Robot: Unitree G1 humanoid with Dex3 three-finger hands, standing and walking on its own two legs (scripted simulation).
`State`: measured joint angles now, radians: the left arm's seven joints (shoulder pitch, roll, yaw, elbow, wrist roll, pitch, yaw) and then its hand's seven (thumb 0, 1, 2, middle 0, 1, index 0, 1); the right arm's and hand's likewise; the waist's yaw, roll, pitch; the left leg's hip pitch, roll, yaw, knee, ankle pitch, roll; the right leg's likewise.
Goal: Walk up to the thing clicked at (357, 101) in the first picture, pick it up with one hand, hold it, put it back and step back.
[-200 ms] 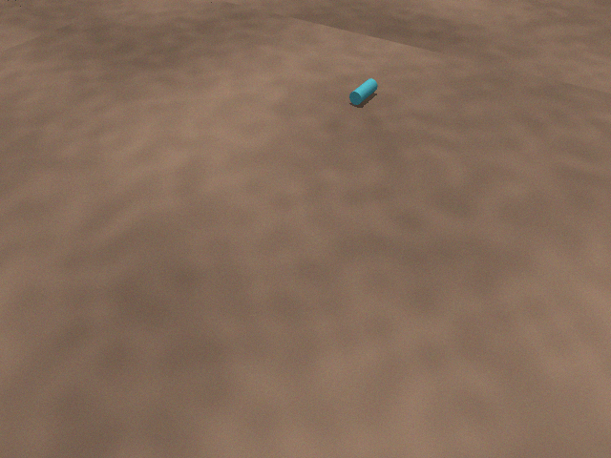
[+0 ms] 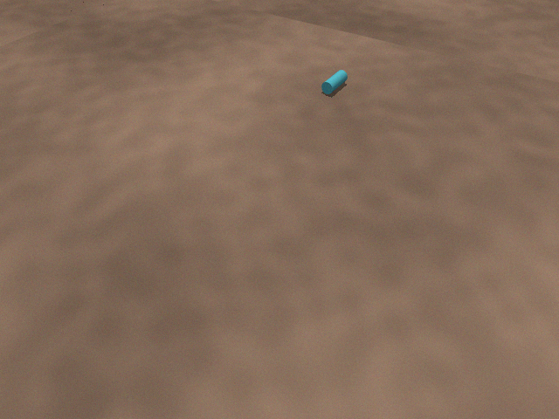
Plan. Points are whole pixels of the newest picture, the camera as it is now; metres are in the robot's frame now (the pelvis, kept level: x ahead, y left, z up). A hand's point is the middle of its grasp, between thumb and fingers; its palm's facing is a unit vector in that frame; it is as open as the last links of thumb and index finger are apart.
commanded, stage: stand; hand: left
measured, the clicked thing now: (335, 81) +2.23 -0.38 -0.74
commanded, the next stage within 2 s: walk up in 0.92 s
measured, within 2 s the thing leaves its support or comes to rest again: neither
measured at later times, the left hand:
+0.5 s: hand out of the picture +0.08 +0.25 -0.15, palm faces -0.01 -0.94 -0.35, open 7.4 cm
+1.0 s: hand out of the picture +0.10 +0.26 -0.15, palm faces +0.04 -0.95 -0.32, open 7.4 cm
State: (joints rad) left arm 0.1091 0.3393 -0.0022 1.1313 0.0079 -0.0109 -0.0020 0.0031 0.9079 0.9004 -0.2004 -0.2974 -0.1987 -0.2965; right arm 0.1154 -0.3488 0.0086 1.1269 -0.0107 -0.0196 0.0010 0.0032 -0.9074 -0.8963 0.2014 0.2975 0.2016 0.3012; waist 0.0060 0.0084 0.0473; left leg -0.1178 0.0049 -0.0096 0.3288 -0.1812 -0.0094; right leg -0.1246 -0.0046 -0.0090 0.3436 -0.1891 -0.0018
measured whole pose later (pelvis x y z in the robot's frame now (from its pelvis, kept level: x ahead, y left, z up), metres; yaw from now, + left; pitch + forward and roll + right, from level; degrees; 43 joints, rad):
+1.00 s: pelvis +0.02 +0.00 -0.01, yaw +4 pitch +0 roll +0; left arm 0.11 0.37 0.07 1.03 0.05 0.00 -0.07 0.00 0.91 0.90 -0.20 -0.30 -0.20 -0.30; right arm 0.21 -0.37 -0.03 1.07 -0.02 -0.05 0.03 0.00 -0.91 -0.90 0.20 0.30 0.20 0.30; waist 0.00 0.00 0.01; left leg -0.19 0.01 -0.06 0.46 -0.30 0.01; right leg -0.17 -0.01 -0.08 0.47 -0.39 -0.03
